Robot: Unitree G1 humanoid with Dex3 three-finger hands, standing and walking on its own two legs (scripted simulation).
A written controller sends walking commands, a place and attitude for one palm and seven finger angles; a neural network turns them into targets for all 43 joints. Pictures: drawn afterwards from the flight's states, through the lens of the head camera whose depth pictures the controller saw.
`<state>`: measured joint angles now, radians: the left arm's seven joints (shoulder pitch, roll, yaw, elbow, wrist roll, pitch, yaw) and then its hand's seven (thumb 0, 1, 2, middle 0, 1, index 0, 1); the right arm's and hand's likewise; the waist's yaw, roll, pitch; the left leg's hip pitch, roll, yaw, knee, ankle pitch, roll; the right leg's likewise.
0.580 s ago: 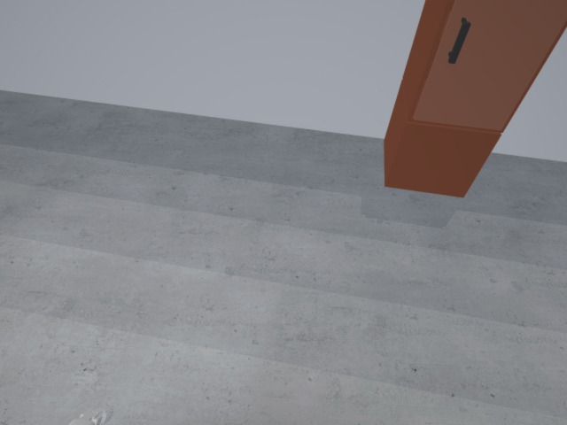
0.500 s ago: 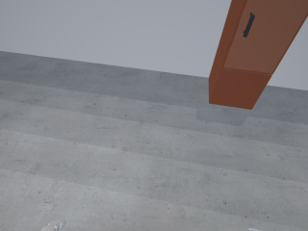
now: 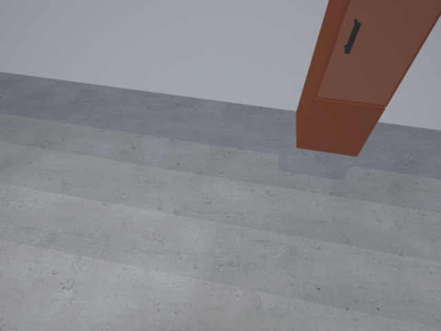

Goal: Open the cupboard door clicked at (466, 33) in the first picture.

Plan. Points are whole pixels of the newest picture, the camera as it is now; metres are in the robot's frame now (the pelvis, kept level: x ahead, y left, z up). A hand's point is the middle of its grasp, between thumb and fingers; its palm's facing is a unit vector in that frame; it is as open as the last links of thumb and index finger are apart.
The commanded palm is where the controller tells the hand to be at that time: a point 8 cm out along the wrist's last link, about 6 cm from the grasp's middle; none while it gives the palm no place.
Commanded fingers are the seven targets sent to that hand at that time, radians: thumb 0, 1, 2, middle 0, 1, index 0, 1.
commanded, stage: stand and wait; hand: left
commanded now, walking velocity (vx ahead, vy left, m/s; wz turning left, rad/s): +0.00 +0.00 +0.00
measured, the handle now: (351, 36) +1.32 -0.52 -0.01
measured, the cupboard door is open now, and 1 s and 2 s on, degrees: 0 0 0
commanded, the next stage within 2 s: look at it before walking up in 0.24 s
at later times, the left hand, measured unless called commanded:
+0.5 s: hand out of the picture +0.07 +0.24 -0.15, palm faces -0.03 -0.94 -0.33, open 7.4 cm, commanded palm none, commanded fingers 0.00 0.90 0.90 -0.20 -0.30 -0.20 -0.30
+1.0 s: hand out of the picture +0.06 +0.24 -0.15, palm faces -0.03 -0.94 -0.34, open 7.4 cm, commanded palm none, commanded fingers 0.00 0.90 0.90 -0.20 -0.30 -0.20 -0.30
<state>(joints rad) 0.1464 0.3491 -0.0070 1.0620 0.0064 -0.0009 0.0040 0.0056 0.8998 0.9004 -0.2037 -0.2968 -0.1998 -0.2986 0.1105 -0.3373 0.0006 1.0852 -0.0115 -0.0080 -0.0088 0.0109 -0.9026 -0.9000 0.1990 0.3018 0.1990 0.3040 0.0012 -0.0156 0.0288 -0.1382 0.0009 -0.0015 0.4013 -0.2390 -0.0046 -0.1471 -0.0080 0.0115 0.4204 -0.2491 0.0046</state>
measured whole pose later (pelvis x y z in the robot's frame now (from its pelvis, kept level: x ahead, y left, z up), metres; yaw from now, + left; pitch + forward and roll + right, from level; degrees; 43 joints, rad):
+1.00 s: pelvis -0.01 -0.01 +0.00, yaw +0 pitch -1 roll +0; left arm 0.14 0.34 -0.01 1.09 0.01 -0.01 0.00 0.01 0.90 0.90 -0.20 -0.30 -0.20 -0.30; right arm 0.11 -0.34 0.01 1.12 -0.01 -0.01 0.00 0.01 -0.90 -0.90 0.20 0.30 0.20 0.30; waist 0.00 -0.01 0.03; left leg -0.13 0.01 -0.01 0.35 -0.20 -0.02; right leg -0.15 0.00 0.01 0.38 -0.21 -0.01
